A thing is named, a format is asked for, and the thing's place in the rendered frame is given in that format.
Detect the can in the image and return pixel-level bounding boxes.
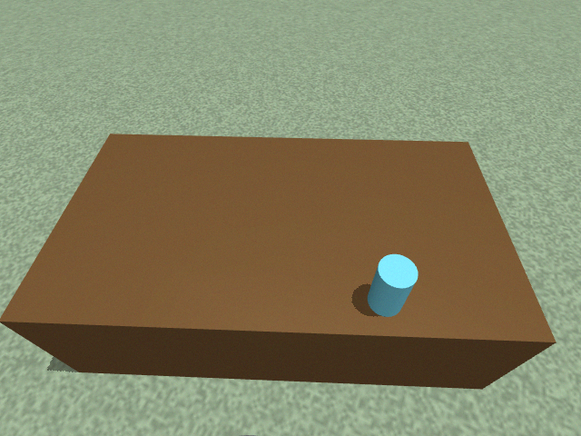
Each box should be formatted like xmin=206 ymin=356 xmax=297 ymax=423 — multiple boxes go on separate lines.
xmin=368 ymin=254 xmax=419 ymax=317

